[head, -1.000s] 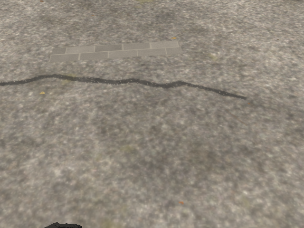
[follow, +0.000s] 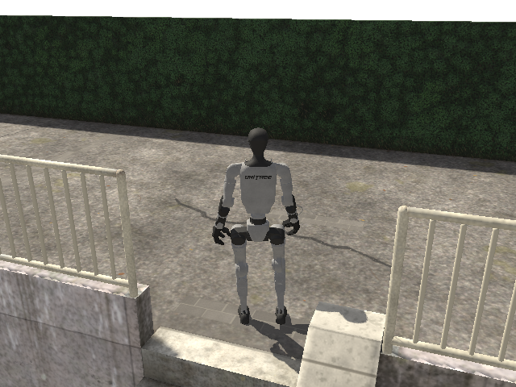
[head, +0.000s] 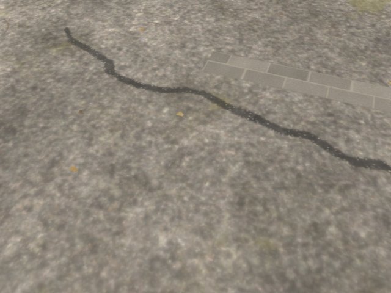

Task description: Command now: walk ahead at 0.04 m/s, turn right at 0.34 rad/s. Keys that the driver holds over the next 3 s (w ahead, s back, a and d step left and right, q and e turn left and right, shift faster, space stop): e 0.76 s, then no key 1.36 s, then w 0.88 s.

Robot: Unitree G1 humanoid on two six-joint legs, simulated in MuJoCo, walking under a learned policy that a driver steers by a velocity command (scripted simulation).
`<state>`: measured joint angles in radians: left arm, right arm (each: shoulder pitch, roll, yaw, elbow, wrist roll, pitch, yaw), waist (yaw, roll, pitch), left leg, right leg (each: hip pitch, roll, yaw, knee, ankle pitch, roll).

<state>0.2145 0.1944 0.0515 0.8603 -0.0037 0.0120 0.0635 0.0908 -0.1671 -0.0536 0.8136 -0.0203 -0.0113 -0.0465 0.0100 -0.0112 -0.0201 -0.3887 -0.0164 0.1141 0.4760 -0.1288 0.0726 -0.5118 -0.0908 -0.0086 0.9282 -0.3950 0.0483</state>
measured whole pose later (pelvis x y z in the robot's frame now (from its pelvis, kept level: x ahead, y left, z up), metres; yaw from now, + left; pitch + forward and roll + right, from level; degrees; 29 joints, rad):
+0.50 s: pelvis +0.01 -0.01 +0.00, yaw -17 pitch +3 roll +0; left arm 0.20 0.27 0.10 0.67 -0.02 0.02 0.05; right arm 0.03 -0.23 -0.08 0.72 0.02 -0.02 -0.03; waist 0.03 0.00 0.00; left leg -0.37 -0.03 -0.05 0.57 -0.25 -0.04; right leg -0.34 0.07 0.14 0.57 -0.28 -0.01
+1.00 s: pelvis -0.02 -0.04 +0.00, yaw -32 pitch +2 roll +1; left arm 0.16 0.23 0.04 0.56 0.03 0.02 -0.01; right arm 0.18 -0.29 -0.08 0.71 0.00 0.01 -0.03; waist -0.02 0.03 0.01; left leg -0.48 0.08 0.04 0.97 -0.52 -0.08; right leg -0.36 0.00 -0.01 0.61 -0.29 -0.03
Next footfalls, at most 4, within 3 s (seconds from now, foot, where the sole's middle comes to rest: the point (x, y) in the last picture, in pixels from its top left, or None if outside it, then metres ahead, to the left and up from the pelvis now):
0.12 right None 0.02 -0.13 -0.77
0.52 left None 0.10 0.08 -0.77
0.90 right None -0.03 -0.16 -0.77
1.24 left None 0.08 0.06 -0.77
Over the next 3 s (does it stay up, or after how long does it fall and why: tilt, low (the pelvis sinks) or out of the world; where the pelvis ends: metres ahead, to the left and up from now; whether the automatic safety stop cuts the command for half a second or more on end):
stays up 0.30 -0.16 0.01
